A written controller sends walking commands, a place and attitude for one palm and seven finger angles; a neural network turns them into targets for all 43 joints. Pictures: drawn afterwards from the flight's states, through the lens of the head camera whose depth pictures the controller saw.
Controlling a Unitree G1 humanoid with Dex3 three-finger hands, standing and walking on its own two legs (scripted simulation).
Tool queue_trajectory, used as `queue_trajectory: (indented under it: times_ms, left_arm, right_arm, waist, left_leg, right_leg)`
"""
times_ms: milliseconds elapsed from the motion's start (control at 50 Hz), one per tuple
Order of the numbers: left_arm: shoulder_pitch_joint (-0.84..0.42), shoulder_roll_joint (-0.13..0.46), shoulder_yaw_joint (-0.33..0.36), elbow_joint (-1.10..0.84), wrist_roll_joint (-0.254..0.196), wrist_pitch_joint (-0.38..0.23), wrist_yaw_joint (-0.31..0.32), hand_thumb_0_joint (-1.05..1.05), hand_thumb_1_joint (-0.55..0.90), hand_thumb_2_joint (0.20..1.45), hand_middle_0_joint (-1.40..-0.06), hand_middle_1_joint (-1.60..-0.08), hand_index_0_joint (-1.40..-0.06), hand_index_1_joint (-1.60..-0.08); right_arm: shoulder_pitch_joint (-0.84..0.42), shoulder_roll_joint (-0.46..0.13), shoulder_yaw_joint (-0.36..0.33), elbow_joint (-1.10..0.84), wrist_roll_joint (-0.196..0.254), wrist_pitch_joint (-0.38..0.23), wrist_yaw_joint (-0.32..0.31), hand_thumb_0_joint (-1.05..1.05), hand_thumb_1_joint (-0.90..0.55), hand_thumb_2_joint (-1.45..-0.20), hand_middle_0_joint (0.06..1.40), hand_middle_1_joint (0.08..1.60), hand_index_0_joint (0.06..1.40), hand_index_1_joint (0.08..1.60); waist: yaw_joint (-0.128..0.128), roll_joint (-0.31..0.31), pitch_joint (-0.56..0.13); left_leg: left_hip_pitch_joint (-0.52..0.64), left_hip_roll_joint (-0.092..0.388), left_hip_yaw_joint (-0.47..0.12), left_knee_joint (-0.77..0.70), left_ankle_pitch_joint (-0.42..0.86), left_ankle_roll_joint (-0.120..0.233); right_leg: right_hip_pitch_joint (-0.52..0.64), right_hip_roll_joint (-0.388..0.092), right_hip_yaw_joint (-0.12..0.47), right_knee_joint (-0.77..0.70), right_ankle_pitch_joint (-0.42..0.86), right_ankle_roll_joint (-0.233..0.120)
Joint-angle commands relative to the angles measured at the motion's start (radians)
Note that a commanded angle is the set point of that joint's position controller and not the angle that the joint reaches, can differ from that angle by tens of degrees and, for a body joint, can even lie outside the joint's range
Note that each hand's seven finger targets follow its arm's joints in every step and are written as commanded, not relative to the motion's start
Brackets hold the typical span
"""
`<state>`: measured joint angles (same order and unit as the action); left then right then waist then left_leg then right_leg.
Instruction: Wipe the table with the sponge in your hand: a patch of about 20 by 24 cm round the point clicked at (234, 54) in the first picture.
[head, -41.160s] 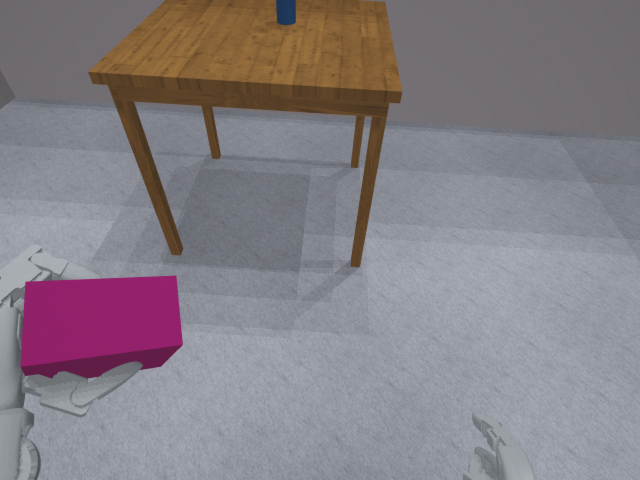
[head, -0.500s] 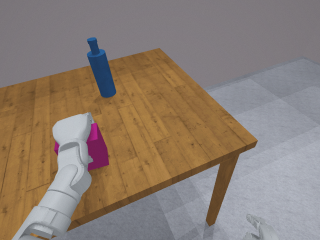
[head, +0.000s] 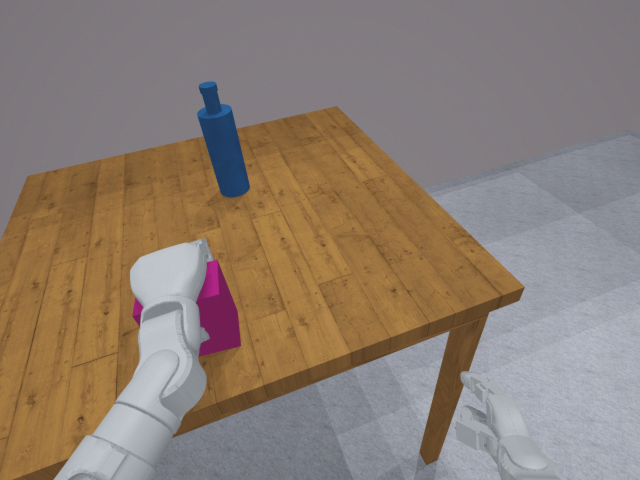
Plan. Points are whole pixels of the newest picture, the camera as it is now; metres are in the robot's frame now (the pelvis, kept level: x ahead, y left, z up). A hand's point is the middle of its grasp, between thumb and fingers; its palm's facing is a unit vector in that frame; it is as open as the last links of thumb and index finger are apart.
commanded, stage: slide across to the third lane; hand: left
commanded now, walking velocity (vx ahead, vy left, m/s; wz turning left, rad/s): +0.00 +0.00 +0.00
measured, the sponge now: (195, 321) +0.31 +0.23 +0.04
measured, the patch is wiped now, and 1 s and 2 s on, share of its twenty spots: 0.90 0.90 1.00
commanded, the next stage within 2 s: wipe forward along the third lane in 0.72 s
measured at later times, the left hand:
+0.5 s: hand (233, 295) +0.31 +0.16 +0.10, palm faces +0.08 -0.14 -0.99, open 10.4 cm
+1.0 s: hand (258, 279) +0.34 +0.14 +0.10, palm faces +0.04 -0.10 -0.99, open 10.4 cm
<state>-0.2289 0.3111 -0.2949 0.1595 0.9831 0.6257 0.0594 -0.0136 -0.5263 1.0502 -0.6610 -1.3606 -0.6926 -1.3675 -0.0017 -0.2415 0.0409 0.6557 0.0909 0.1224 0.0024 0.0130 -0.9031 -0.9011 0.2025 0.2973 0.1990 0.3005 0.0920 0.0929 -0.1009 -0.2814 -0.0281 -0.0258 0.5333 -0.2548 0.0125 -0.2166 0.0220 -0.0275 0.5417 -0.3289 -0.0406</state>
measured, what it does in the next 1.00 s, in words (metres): stands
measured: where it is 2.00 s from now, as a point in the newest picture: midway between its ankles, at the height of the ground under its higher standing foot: outside the picture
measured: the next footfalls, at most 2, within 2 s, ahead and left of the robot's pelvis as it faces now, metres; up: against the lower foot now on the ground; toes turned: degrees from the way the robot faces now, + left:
none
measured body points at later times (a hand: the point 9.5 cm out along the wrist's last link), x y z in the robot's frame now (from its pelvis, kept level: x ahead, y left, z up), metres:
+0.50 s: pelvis -0.01 -0.02 +0.00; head -0.04 -0.07 +0.45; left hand +0.30 +0.17 +0.15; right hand +0.23 -0.22 -0.08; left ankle +0.02 +0.11 -0.73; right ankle -0.03 -0.09 -0.73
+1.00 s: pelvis -0.01 -0.03 +0.00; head -0.05 -0.08 +0.45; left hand +0.34 +0.14 +0.15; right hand +0.22 -0.25 -0.09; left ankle +0.02 +0.11 -0.73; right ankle -0.03 -0.09 -0.73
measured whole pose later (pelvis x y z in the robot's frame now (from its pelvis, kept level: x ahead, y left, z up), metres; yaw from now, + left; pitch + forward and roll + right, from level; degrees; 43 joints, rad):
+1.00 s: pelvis -0.01 -0.03 +0.00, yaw -1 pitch +0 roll +2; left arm -0.44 0.22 -0.37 0.39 0.92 0.68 0.09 -0.01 -0.54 1.05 -0.69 -1.33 -0.72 -1.33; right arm 0.00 -0.25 0.03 0.74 0.09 0.10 -0.01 0.01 -0.90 -0.90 0.20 0.30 0.20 0.30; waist 0.06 0.08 -0.10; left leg -0.27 0.00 -0.02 0.50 -0.23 -0.02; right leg -0.23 0.05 -0.02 0.56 -0.32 -0.08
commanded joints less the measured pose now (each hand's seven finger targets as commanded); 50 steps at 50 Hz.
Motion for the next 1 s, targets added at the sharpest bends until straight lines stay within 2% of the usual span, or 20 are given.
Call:
queue_trajectory:
  times_ms: [0, 20, 40, 100, 120, 140, 220, 240, 320, 340, 420, 480, 520, 600, 620, 680, 760, 840, 900, 980]
  left_arm:
    - [-0.138, 0.081, 0.049, -0.164, -0.012, 0.001, -0.014, 0.000, 0.100, 1.300, -1.200, -1.600, -1.200, -1.600]
    - [-0.118, 0.112, 0.080, -0.174, -0.014, 0.005, -0.015, 0.000, 0.100, 1.300, -1.200, -1.600, -1.200, -1.600]
    - [-0.121, 0.080, 0.048, -0.188, -0.015, 0.007, -0.017, 0.000, 0.100, 1.300, -1.200, -1.600, -1.200, -1.600]
    - [-0.198, 0.083, 0.029, -0.196, -0.009, 0.011, -0.021, 0.000, 0.100, 1.300, -1.200, -1.600, -1.200, -1.600]
    - [-0.237, 0.120, 0.052, -0.216, -0.004, 0.011, -0.017, 0.000, 0.100, 1.300, -1.200, -1.600, -1.200, -1.600]
    - [-0.268, 0.078, 0.010, -0.227, -0.004, 0.007, -0.017, 0.000, 0.100, 1.300, -1.200, -1.600, -1.200, -1.600]
    - [-0.307, 0.079, 0.001, -0.263, -0.008, -0.009, -0.012, 0.000, 0.100, 1.300, -1.200, -1.600, -1.200, -1.600]
    - [-0.310, 0.055, -0.018, -0.261, -0.010, -0.016, -0.009, 0.000, 0.100, 1.300, -1.200, -1.600, -1.200, -1.600]
    - [-0.320, 0.114, 0.039, -0.237, -0.007, -0.002, 0.012, 0.000, 0.100, 1.300, -1.200, -1.600, -1.200, -1.600]
    - [-0.370, 0.071, -0.001, -0.232, -0.005, 0.002, 0.018, 0.000, 0.100, 1.300, -1.200, -1.600, -1.200, -1.600]
    - [-0.383, 0.124, 0.063, -0.202, -0.010, 0.010, 0.041, 0.000, 0.100, 1.300, -1.200, -1.600, -1.200, -1.600]
    - [-0.430, 0.074, 0.016, -0.181, -0.016, 0.013, 0.048, 0.000, 0.100, 1.300, -1.200, -1.600, -1.200, -1.600]
    - [-0.459, 0.116, 0.053, -0.157, -0.011, 0.019, 0.051, 0.000, 0.100, 1.300, -1.200, -1.600, -1.200, -1.600]
    - [-0.489, 0.051, -0.009, -0.129, -0.012, 0.029, 0.049, 0.000, 0.100, 1.300, -1.200, -1.600, -1.200, -1.600]
    - [-0.488, 0.088, 0.028, -0.129, -0.012, 0.029, 0.050, 0.000, 0.100, 1.300, -1.200, -1.600, -1.200, -1.600]
    - [-0.518, 0.017, -0.039, -0.096, -0.017, 0.034, 0.047, 0.000, 0.100, 1.300, -1.200, -1.600, -1.200, -1.600]
    - [-0.596, 0.011, -0.050, -0.043, -0.021, 0.038, 0.052, 0.000, 0.100, 1.300, -1.200, -1.600, -1.200, -1.600]
    - [-0.572, 0.040, -0.003, -0.002, -0.022, 0.045, 0.066, 0.000, 0.100, 1.300, -1.200, -1.600, -1.200, -1.600]
    - [-0.567, 0.072, 0.031, 0.069, -0.015, 0.060, 0.070, 0.000, 0.100, 1.300, -1.200, -1.600, -1.200, -1.600]
    - [-0.609, 0.089, 0.038, 0.138, -0.001, 0.069, 0.066, 0.000, 0.100, 1.300, -1.200, -1.600, -1.200, -1.600]
  right_arm:
    - [-0.217, -0.107, -0.038, -0.179, -0.004, -0.049, 0.002, 0.000, -0.900, -0.900, 0.200, 0.300, 0.200, 0.300]
    - [-0.220, -0.109, -0.039, -0.180, -0.005, -0.046, 0.004, 0.000, -0.900, -0.900, 0.200, 0.300, 0.200, 0.300]
    - [-0.225, -0.105, -0.036, -0.184, -0.004, -0.047, 0.002, 0.000, -0.900, -0.900, 0.200, 0.300, 0.200, 0.300]
    - [-0.228, -0.105, -0.035, -0.175, -0.003, -0.054, -0.003, 0.000, -0.900, -0.900, 0.200, 0.300, 0.200, 0.300]
    - [-0.234, -0.108, -0.035, -0.175, -0.002, -0.057, -0.006, 0.000, -0.900, -0.900, 0.200, 0.300, 0.200, 0.300]
    - [-0.236, -0.101, -0.034, -0.179, -0.001, -0.063, -0.009, 0.000, -0.900, -0.900, 0.200, 0.300, 0.200, 0.300]
    - [-0.234, -0.097, -0.037, -0.174, -0.001, -0.086, -0.006, 0.000, -0.900, -0.900, 0.200, 0.300, 0.200, 0.300]
    - [-0.228, -0.093, -0.040, -0.173, -0.003, -0.093, -0.006, 0.000, -0.900, -0.900, 0.200, 0.300, 0.200, 0.300]
    - [-0.241, -0.099, -0.039, -0.152, -0.007, -0.092, -0.005, 0.000, -0.900, -0.900, 0.200, 0.300, 0.200, 0.300]
    - [-0.245, -0.090, -0.035, -0.152, -0.003, -0.094, -0.007, 0.000, -0.900, -0.900, 0.200, 0.300, 0.200, 0.300]
    - [-0.250, -0.095, -0.037, -0.140, -0.007, -0.093, -0.010, 0.000, -0.900, -0.900, 0.200, 0.300, 0.200, 0.300]
    - [-0.252, -0.089, -0.035, -0.137, -0.006, -0.092, -0.011, 0.000, -0.900, -0.900, 0.200, 0.300, 0.200, 0.300]
    - [-0.254, -0.090, -0.034, -0.134, -0.005, -0.087, -0.016, 0.000, -0.900, -0.900, 0.200, 0.300, 0.200, 0.300]
    - [-0.250, -0.087, -0.034, -0.132, -0.003, -0.085, -0.012, 0.000, -0.900, -0.900, 0.200, 0.300, 0.200, 0.300]
    - [-0.255, -0.087, -0.035, -0.136, -0.003, -0.084, -0.012, 0.000, -0.900, -0.900, 0.200, 0.300, 0.200, 0.300]
    - [-0.248, -0.087, -0.037, -0.129, 0.000, -0.088, -0.008, 0.000, -0.900, -0.900, 0.200, 0.300, 0.200, 0.300]
    - [-0.242, -0.087, -0.038, -0.117, 0.004, -0.095, -0.010, 0.000, -0.900, -0.900, 0.200, 0.300, 0.200, 0.300]
    - [-0.238, -0.091, -0.042, -0.112, -0.001, -0.088, -0.005, 0.000, -0.900, -0.900, 0.200, 0.300, 0.200, 0.300]
    - [-0.229, -0.099, -0.039, -0.096, -0.003, -0.073, -0.009, 0.000, -0.900, -0.900, 0.200, 0.300, 0.200, 0.300]
    - [-0.220, -0.101, -0.036, -0.091, -0.004, -0.064, -0.019, 0.000, -0.900, -0.900, 0.200, 0.300, 0.200, 0.300]
  waist:
    - [-0.002, -0.131, -0.159]
    - [0.004, -0.135, -0.150]
    - [-0.002, -0.132, -0.147]
    - [-0.015, -0.139, -0.103]
    - [-0.013, -0.114, -0.106]
    - [-0.018, -0.108, -0.118]
    - [-0.013, -0.090, -0.172]
    - [-0.015, -0.120, -0.188]
    - [0.000, -0.131, -0.172]
    - [-0.010, -0.144, -0.162]
    - [0.008, -0.134, -0.178]
    - [-0.006, -0.127, -0.177]
    - [-0.005, -0.126, -0.174]
    - [-0.015, -0.119, -0.187]
    - [-0.007, -0.111, -0.191]
    - [-0.024, -0.133, -0.179]
    - [-0.031, -0.145, -0.188]
    - [-0.012, -0.159, -0.235]
    - [-0.016, -0.194, -0.211]
    - [-0.022, -0.166, -0.191]
  left_leg:
    - [0.107, -0.014, 0.013, -0.030, 0.242, 0.033]
    - [0.101, -0.009, 0.007, -0.037, 0.238, 0.032]
    - [0.104, -0.012, 0.013, -0.034, 0.238, 0.034]
    - [0.099, -0.009, 0.009, -0.044, 0.194, 0.035]
    - [0.105, -0.007, 0.003, -0.051, 0.183, 0.034]
    - [0.116, -0.011, 0.005, -0.046, 0.187, 0.036]
    - [0.148, -0.011, -0.003, -0.041, 0.206, 0.037]
    - [0.151, -0.016, 0.001, -0.034, 0.212, 0.039]
    - [0.135, -0.014, 0.009, -0.045, 0.211, 0.033]
    - [0.131, -0.015, 0.016, -0.047, 0.193, 0.032]
    - [0.134, -0.015, 0.020, -0.055, 0.193, 0.028]
    - [0.135, -0.018, 0.031, -0.050, 0.185, 0.027]
    - [0.129, -0.017, 0.031, -0.057, 0.168, 0.026]
    - [0.130, -0.020, 0.040, -0.047, 0.184, 0.027]
    - [0.129, -0.018, 0.033, -0.052, 0.180, 0.027]
    - [0.129, -0.021, 0.041, -0.043, 0.177, 0.029]
    - [0.127, -0.024, 0.043, -0.045, 0.155, 0.031]
    - [0.121, -0.026, 0.048, -0.038, 0.203, 0.030]
    - [0.085, -0.024, 0.059, -0.041, 0.190, 0.025]
    - [0.069, -0.024, 0.063, -0.047, 0.171, 0.025]
  right_leg:
    - [0.029, 0.014, 0.023, -0.078, 0.367, -0.022]
    - [0.030, 0.016, 0.027, -0.080, 0.358, -0.024]
    - [0.029, 0.014, 0.023, -0.078, 0.357, -0.020]
    - [-0.010, 0.014, 0.023, -0.092, 0.300, -0.018]
    - [-0.015, 0.016, 0.036, -0.096, 0.274, -0.023]
    - [-0.017, 0.014, 0.025, -0.089, 0.267, -0.023]
    - [-0.005, 0.016, 0.030, -0.083, 0.286, -0.028]
    - [0.004, 0.014, 0.024, -0.078, 0.296, -0.024]
    - [0.019, 0.012, 0.041, -0.087, 0.318, -0.023]
    - [0.006, 0.009, 0.028, -0.089, 0.282, -0.018]
    - [0.024, 0.011, 0.043, -0.097, 0.289, -0.022]
    - [0.015, 0.006, 0.041, -0.101, 0.286, -0.017]
    - [0.016, 0.008, 0.060, -0.116, 0.259, -0.017]
    - [0.018, 0.002, 0.054, -0.109, 0.295, -0.015]
    - [0.018, 0.007, 0.066, -0.114, 0.280, -0.018]
    - [0.006, 0.001, 0.052, -0.113, 0.290, -0.012]
    - [-0.001, -0.004, 0.055, -0.120, 0.261, -0.007]
    - [0.050, -0.005, 0.058, -0.098, 0.357, -0.008]
    - [0.053, -0.010, 0.072, -0.107, 0.376, -0.001]
    - [0.039, -0.012, 0.079, -0.115, 0.349, 0.001]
